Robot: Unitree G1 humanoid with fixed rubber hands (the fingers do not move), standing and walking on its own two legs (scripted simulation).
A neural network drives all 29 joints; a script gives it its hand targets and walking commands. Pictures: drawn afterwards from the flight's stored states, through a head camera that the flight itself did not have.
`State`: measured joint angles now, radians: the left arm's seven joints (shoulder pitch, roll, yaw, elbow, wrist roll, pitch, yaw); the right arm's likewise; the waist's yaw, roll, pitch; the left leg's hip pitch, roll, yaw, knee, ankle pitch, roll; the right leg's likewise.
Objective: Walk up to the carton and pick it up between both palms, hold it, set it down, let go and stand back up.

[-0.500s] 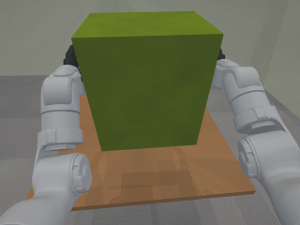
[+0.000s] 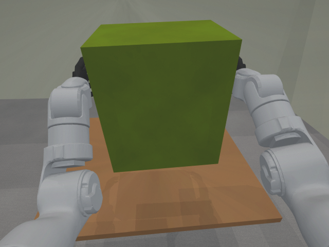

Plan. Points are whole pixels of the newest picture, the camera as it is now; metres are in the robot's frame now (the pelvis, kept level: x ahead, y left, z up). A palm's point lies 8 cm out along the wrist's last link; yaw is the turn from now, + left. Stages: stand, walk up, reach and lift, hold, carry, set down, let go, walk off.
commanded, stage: hold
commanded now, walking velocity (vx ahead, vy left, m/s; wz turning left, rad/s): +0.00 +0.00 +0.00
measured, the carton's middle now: (161, 96) +0.37 +0.00 +0.27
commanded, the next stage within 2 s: none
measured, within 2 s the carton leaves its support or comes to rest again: neither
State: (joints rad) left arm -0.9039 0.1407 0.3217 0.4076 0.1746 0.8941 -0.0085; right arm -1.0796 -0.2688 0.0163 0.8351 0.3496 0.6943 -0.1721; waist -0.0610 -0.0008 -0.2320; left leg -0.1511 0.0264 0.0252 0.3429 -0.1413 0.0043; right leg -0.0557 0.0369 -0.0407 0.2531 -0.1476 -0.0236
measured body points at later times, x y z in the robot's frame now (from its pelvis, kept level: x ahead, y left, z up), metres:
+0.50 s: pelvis +0.01 +0.00 +0.00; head -0.09 +0.02 +0.44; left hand +0.38 +0.19 +0.29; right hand +0.39 -0.17 +0.30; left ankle +0.03 +0.11 -0.75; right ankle +0.00 -0.10 -0.75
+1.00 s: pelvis +0.00 +0.00 +0.00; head -0.10 +0.01 +0.44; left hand +0.37 +0.18 +0.30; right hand +0.38 -0.17 +0.31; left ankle +0.03 +0.11 -0.75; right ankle +0.00 -0.10 -0.75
